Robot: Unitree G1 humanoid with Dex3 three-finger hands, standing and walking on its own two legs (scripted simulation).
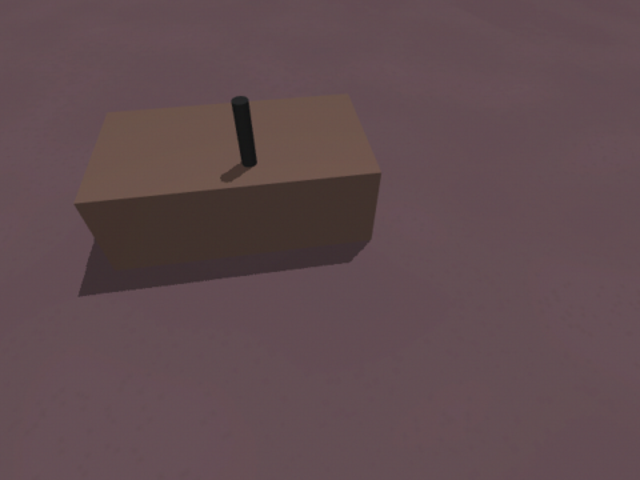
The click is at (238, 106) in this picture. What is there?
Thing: slim round
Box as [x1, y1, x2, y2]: [231, 96, 256, 166]
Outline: 234,97 231,100 241,160 244,166 252,166 256,163 248,100 244,96
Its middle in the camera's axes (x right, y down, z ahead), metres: -0.25 -0.35 +1.36
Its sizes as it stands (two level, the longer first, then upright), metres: 0.054 0.054 0.247
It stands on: a support 0.36 m high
